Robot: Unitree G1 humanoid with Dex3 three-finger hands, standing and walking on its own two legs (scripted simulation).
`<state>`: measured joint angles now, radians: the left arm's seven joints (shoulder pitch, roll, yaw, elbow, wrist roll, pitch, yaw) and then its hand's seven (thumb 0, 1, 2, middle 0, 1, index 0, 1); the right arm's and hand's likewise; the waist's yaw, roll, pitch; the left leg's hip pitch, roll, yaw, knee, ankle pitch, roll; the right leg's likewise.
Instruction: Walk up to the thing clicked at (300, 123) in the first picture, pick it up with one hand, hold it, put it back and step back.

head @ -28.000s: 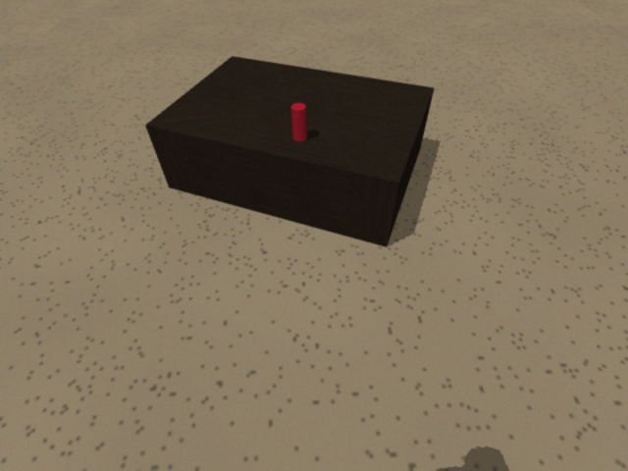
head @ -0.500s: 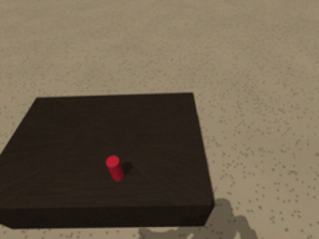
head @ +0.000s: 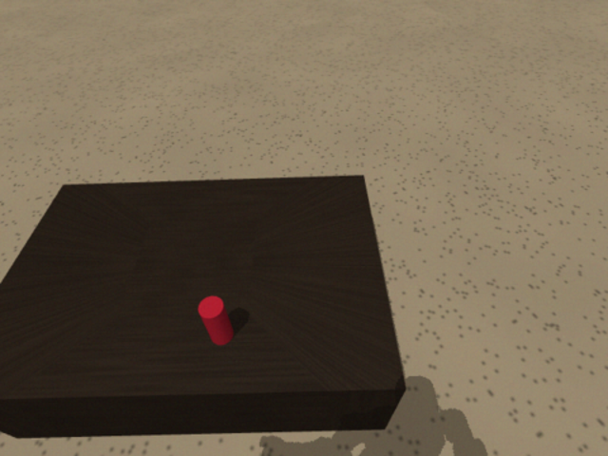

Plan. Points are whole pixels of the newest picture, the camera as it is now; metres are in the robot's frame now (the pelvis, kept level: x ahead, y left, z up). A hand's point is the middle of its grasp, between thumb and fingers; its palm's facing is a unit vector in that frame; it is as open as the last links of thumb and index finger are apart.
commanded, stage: stand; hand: left
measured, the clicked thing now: (216, 321) +0.49 +0.25 -0.35
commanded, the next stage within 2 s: step back in 0.30 s
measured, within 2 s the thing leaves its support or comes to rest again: neither
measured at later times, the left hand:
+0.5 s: hand out of the picture +0.07 +0.28 -0.16, palm faces +0.00 -0.92 -0.38, open 7.4 cm
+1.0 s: hand out of the picture -0.03 +0.27 -0.18, palm faces -0.10 -0.92 -0.39, open 7.4 cm
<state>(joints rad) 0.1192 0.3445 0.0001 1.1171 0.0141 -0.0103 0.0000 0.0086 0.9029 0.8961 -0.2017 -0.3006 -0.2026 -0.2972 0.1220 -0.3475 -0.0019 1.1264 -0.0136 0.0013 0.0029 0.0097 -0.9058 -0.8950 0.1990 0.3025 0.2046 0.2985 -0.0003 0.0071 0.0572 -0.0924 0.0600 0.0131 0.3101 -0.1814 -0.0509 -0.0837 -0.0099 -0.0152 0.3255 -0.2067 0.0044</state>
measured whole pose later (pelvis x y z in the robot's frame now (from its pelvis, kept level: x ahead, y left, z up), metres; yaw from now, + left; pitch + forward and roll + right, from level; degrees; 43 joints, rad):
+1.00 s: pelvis -0.13 +0.01 -0.03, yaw -4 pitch -3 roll -1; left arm 0.15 0.35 0.07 0.90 0.03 0.04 -0.01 0.01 0.90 0.90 -0.20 -0.30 -0.20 -0.30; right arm 0.10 -0.40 -0.04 0.87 -0.01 0.05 -0.01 0.01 -0.90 -0.89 0.20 0.30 0.21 0.30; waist -0.01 0.04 0.19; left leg -0.44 0.04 -0.03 0.77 -0.36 0.00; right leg -0.24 0.05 0.03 0.67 -0.39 -0.02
